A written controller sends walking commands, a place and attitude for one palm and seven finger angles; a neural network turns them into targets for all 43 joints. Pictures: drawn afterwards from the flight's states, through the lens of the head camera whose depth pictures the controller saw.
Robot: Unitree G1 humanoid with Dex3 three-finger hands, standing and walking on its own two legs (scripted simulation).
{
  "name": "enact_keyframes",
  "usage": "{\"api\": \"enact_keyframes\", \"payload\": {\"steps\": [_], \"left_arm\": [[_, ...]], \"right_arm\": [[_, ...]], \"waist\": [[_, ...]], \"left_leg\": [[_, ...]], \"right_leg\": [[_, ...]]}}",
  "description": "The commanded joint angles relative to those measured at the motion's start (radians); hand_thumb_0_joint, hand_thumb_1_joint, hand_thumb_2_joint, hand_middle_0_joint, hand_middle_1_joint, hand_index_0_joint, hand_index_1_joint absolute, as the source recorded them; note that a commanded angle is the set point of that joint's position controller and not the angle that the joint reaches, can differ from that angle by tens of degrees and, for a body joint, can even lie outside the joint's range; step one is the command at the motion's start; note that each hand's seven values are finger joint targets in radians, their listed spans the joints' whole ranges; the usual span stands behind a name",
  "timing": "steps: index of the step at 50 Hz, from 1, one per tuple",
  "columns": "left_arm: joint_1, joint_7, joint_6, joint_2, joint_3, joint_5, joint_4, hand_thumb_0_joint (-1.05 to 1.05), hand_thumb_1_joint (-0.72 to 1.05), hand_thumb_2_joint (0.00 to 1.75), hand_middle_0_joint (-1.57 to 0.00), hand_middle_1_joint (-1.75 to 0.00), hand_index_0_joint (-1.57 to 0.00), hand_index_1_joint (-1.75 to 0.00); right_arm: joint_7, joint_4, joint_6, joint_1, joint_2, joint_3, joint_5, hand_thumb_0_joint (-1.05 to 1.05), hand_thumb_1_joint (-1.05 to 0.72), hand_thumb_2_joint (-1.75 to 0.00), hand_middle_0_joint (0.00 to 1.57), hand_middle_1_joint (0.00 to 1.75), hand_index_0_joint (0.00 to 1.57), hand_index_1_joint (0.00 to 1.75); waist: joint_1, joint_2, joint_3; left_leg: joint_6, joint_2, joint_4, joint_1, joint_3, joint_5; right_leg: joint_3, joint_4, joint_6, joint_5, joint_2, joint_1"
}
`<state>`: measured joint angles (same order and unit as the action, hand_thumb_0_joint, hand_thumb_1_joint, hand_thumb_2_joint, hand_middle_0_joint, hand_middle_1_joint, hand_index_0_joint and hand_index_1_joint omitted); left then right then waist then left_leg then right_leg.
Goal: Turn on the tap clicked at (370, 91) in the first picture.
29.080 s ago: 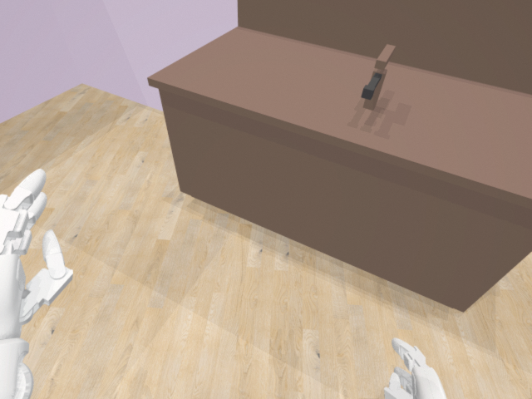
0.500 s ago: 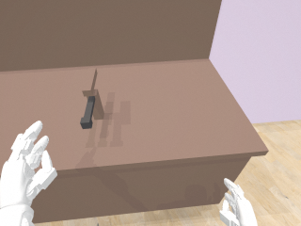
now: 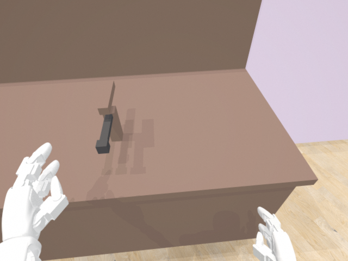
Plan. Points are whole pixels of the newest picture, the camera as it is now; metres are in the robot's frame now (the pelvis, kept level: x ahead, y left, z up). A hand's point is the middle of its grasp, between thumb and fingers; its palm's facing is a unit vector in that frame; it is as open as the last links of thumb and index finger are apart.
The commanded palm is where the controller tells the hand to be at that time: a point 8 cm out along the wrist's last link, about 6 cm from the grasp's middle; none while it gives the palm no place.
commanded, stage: turn the palm inward beside the body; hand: left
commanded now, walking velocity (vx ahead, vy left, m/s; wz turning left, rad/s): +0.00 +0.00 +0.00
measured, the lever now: (103, 146) +0.36 +0.25 +0.06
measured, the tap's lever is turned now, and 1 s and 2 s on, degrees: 0 0 0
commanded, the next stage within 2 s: reach beside the lever's end, fingers flat in 0.12 s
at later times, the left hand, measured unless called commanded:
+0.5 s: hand (70, 194) +0.19 +0.22 +0.13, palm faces +0.43 -0.89 -0.12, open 7.4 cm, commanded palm +0.15 +0.27 +0.13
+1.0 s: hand (75, 177) +0.24 +0.24 +0.11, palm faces +0.44 -0.89 -0.11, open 7.5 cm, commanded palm +0.20 +0.28 +0.11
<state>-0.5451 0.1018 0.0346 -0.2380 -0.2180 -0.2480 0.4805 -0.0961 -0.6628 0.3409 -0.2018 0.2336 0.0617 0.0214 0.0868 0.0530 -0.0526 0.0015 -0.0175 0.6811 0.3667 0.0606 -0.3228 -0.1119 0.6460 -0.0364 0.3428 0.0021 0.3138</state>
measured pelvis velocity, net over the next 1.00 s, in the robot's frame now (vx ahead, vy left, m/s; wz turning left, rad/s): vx -0.01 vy -0.02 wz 0.00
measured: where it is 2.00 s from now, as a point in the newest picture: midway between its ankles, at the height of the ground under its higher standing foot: outside the picture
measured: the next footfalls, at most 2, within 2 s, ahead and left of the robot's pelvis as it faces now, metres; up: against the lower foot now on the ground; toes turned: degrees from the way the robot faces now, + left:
none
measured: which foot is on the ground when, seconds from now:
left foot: down 0.00-1.00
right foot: down 0.00-1.00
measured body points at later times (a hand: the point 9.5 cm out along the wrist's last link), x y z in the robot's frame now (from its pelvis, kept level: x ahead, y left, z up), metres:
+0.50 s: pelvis -0.01 -0.02 +0.00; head -0.01 -0.04 +0.45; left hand +0.16 +0.27 +0.14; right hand +0.20 -0.23 -0.07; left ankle +0.02 +0.12 -0.72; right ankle +0.00 -0.09 -0.72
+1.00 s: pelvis -0.01 -0.02 +0.00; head +0.00 -0.04 +0.45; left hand +0.21 +0.29 +0.12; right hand +0.18 -0.26 -0.08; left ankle +0.02 +0.12 -0.72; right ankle +0.00 -0.09 -0.72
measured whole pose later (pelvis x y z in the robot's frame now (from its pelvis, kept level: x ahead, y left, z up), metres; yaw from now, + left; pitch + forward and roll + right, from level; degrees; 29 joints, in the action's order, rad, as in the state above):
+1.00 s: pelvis -0.01 -0.02 +0.00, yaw +0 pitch +2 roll +0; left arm -0.23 0.07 -0.08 -0.26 -0.31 -0.26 0.07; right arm -0.11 -0.72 0.31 -0.18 0.27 0.03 0.03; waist 0.05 0.06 -0.03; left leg -0.02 0.01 0.67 0.40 0.07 -0.30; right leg -0.12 0.65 -0.07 0.33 0.03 0.36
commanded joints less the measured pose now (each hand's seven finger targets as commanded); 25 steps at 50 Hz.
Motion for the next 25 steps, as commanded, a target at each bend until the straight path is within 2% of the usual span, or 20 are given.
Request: {"api": "enact_keyframes", "payload": {"steps": [1, 2, 4, 5, 6, 7, 8, 9, 11, 12, 15, 16, 17, 18, 19, 20, 21, 22, 24, 25], "left_arm": [[0.060, 0.014, -0.099, -0.152, -0.113, 0.009, 0.255, 0.00, 0.90, 0.90, -0.20, -0.30, -0.20, -0.30], [0.065, 0.013, -0.103, -0.126, -0.088, 0.008, 0.264, 0.00, 0.90, 0.90, -0.20, -0.30, -0.20, -0.30], [0.051, 0.008, -0.106, -0.120, -0.086, 0.003, 0.243, 0.00, 0.90, 0.90, -0.20, -0.30, -0.20, -0.30], [0.045, 0.005, -0.102, -0.124, -0.091, -0.003, 0.227, 0.00, 0.90, 0.90, -0.20, -0.30, -0.20, -0.30], [0.031, 0.001, -0.093, -0.132, -0.101, -0.002, 0.214, 0.00, 0.90, 0.90, -0.20, -0.30, -0.20, -0.30], [0.035, -0.005, -0.089, -0.107, -0.082, -0.009, 0.216, 0.00, 0.90, 0.90, -0.20, -0.30, -0.20, -0.30], [0.040, -0.009, -0.081, -0.117, -0.088, -0.012, 0.204, 0.00, 0.90, 0.90, -0.20, -0.30, -0.20, -0.30], [0.044, -0.012, -0.073, -0.114, -0.087, -0.018, 0.195, 0.00, 0.90, 0.90, -0.20, -0.30, -0.20, -0.30], [0.049, -0.011, -0.067, -0.142, -0.108, -0.012, 0.211, 0.00, 0.90, 0.90, -0.20, -0.30, -0.20, -0.30], [0.067, -0.010, -0.068, -0.118, -0.081, -0.008, 0.212, 0.00, 0.90, 0.90, -0.20, -0.30, -0.20, -0.30], [0.124, 0.002, -0.083, -0.139, -0.102, -0.005, 0.184, 0.00, 0.90, 0.90, -0.20, -0.30, -0.20, -0.30], [0.135, 0.009, -0.090, -0.165, -0.131, -0.004, 0.177, 0.00, 0.90, 0.90, -0.20, -0.30, -0.20, -0.30], [0.145, 0.012, -0.100, -0.145, -0.116, -0.001, 0.170, 0.00, 0.90, 0.90, -0.20, -0.30, -0.20, -0.30], [0.155, 0.013, -0.110, -0.142, -0.109, 0.000, 0.145, 0.00, 0.90, 0.90, -0.20, -0.30, -0.20, -0.30], [0.172, 0.012, -0.121, -0.134, -0.099, -0.001, 0.144, 0.00, 0.90, 0.90, -0.20, -0.30, -0.20, -0.30], [0.184, 0.012, -0.128, -0.140, -0.100, 0.000, 0.135, 0.00, 0.90, 0.90, -0.20, -0.30, -0.20, -0.30], [0.204, 0.014, -0.133, -0.157, -0.115, 0.001, 0.133, 0.00, 0.90, 0.90, -0.20, -0.30, -0.20, -0.30], [0.206, 0.012, -0.135, -0.143, -0.102, 0.001, 0.115, 0.00, 0.90, 0.90, -0.20, -0.30, -0.20, -0.30], [0.231, 0.010, -0.136, -0.155, -0.114, -0.004, 0.075, 0.00, 0.90, 0.90, -0.20, -0.30, -0.20, -0.30], [0.232, 0.007, -0.130, -0.168, -0.126, -0.006, 0.052, 0.00, 0.90, 0.90, -0.20, -0.30, -0.20, -0.30]], "right_arm": [[-0.008, 0.161, 0.060, 0.118, 0.116, -0.046, 0.002, 0.00, -0.90, -0.90, 0.20, 0.30, 0.20, 0.30], [-0.006, 0.166, 0.060, 0.120, 0.112, -0.045, 0.002, 0.00, -0.90, -0.90, 0.20, 0.30, 0.20, 0.30], [-0.004, 0.165, 0.059, 0.114, 0.116, -0.049, 0.001, 0.00, -0.90, -0.90, 0.20, 0.30, 0.20, 0.30], [-0.006, 0.164, 0.057, 0.110, 0.120, -0.050, 0.001, 0.00, -0.90, -0.90, 0.20, 0.30, 0.20, 0.30], [-0.007, 0.161, 0.052, 0.118, 0.119, -0.050, 0.006, 0.00, -0.90, -0.90, 0.20, 0.30, 0.20, 0.30], [-0.009, 0.166, 0.048, 0.118, 0.116, -0.049, 0.007, 0.00, -0.90, -0.90, 0.20, 0.30, 0.20, 0.30], [-0.010, 0.166, 0.046, 0.118, 0.119, -0.049, 0.009, 0.00, -0.90, -0.90, 0.20, 0.30, 0.20, 0.30], [-0.013, 0.168, 0.044, 0.120, 0.118, -0.049, 0.010, 0.00, -0.90, -0.90, 0.20, 0.30, 0.20, 0.30], [-0.015, 0.166, 0.041, 0.126, 0.118, -0.049, 0.013, 0.00, -0.90, -0.90, 0.20, 0.30, 0.20, 0.30], [-0.015, 0.172, 0.039, 0.126, 0.115, -0.047, 0.013, 0.00, -0.90, -0.90, 0.20, 0.30, 0.20, 0.30], [-0.019, 0.164, 0.037, 0.122, 0.119, -0.049, 0.009, 0.00, -0.90, -0.90, 0.20, 0.30, 0.20, 0.30], [-0.021, 0.158, 0.037, 0.123, 0.119, -0.051, 0.010, 0.00, -0.90, -0.90, 0.20, 0.30, 0.20, 0.30], [-0.019, 0.159, 0.037, 0.128, 0.115, -0.050, 0.010, 0.00, -0.90, -0.90, 0.20, 0.30, 0.20, 0.30], [-0.018, 0.156, 0.038, 0.127, 0.117, -0.049, 0.009, 0.00, -0.90, -0.90, 0.20, 0.30, 0.20, 0.30], [-0.017, 0.155, 0.040, 0.131, 0.118, -0.049, 0.008, 0.00, -0.90, -0.90, 0.20, 0.30, 0.20, 0.30], [-0.018, 0.152, 0.042, 0.129, 0.120, -0.050, 0.006, 0.00, -0.90, -0.90, 0.20, 0.30, 0.20, 0.30], [-0.019, 0.148, 0.044, 0.133, 0.119, -0.050, 0.009, 0.00, -0.90, -0.90, 0.20, 0.30, 0.20, 0.30], [-0.019, 0.149, 0.044, 0.134, 0.116, -0.049, 0.009, 0.00, -0.90, -0.90, 0.20, 0.30, 0.20, 0.30], [-0.020, 0.143, 0.041, 0.137, 0.121, -0.050, 0.008, 0.00, -0.90, -0.90, 0.20, 0.30, 0.20, 0.30], [-0.021, 0.140, 0.039, 0.139, 0.123, -0.052, 0.007, 0.00, -0.90, -0.90, 0.20, 0.30, 0.20, 0.30]], "waist": [[0.004, 0.030, -0.092], [0.000, 0.042, -0.091], [-0.002, 0.019, -0.097], [-0.002, -0.012, -0.094], [0.003, -0.005, -0.081], [-0.002, -0.028, -0.082], [0.001, -0.016, -0.075], [-0.001, -0.049, -0.059], [0.004, -0.010, -0.060], [-0.003, -0.009, -0.044], [-0.012, -0.024, -0.050], [-0.012, -0.026, -0.042], [-0.013, -0.006, -0.053], [-0.018, -0.022, -0.043], [-0.019, -0.010, -0.049], [-0.021, -0.011, -0.059], [-0.021, 0.015, -0.062], [-0.021, 0.009, -0.064], [-0.025, -0.030, -0.066], [-0.022, -0.028, -0.067]], "left_leg": [[0.003, 0.016, -0.104, -0.075, 0.027, 0.205], [0.001, 0.015, -0.102, -0.079, 0.025, 0.212], [0.001, 0.018, -0.101, -0.079, 0.024, 0.220], [0.005, 0.018, -0.100, -0.071, 0.024, 0.220], [0.005, 0.018, -0.105, -0.066, 0.025, 0.207], [0.008, 0.015, -0.105, -0.068, 0.022, 0.210], [0.011, 0.016, -0.107, -0.059, 0.021, 0.191], [0.016, 0.015, -0.110, -0.049, 0.021, 0.173], [0.017, 0.014, -0.112, -0.057, 0.021, 0.171], [0.017, 0.013, -0.112, -0.058, 0.017, 0.162], [0.023, 0.010, -0.107, -0.052, 0.019, 0.136], [0.025, 0.007, -0.106, -0.047, 0.019, 0.124], [0.023, 0.006, -0.103, -0.054, 0.016, 0.122], [0.024, 0.007, -0.102, -0.046, 0.017, 0.105], [0.024, 0.005, -0.100, -0.046, 0.017, 0.102], [0.027, 0.003, -0.097, -0.047, 0.016, 0.097], [0.025, 0.002, -0.099, -0.047, 0.015, 0.089], [0.026, -0.001, -0.099, -0.045, 0.013, 0.082], [0.031, -0.002, -0.095, -0.030, 0.012, 0.069], [0.033, -0.003, -0.089, -0.021, 0.006, 0.062]], "right_leg": [[0.029, -0.102, 0.008, -0.182, -0.014, 0.003], [0.027, -0.099, 0.008, -0.188, -0.017, 0.007], [0.025, -0.099, 0.009, -0.200, -0.017, 0.005], [0.025, -0.102, 0.011, -0.205, -0.016, 0.003], [0.029, -0.109, 0.011, -0.197, -0.015, -0.001], [0.027, -0.111, 0.013, -0.210, -0.017, -0.004], [0.031, -0.117, 0.014, -0.196, -0.018, -0.003], [0.031, -0.125, 0.017, -0.186, -0.018, -0.001], [0.038, -0.132, 0.014, -0.180, -0.018, -0.008], [0.036, -0.133, 0.015, -0.170, -0.020, 0.007], [0.044, -0.142, 0.018, -0.142, -0.019, 0.019], [0.050, -0.149, 0.019, -0.132, -0.018, 0.019], [0.050, -0.147, 0.018, -0.127, -0.020, 0.021], [0.051, -0.149, 0.019, -0.112, -0.020, 0.030], [0.053, -0.146, 0.018, -0.109, -0.020, 0.030], [0.056, -0.148, 0.020, -0.106, -0.021, 0.031], [0.061, -0.150, 0.018, -0.098, -0.021, 0.025], [0.064, -0.153, 0.019, -0.093, -0.024, 0.022], [0.073, -0.162, 0.022, -0.085, -0.025, 0.017], [0.086, -0.172, 0.025, -0.076, -0.028, 0.013]]}}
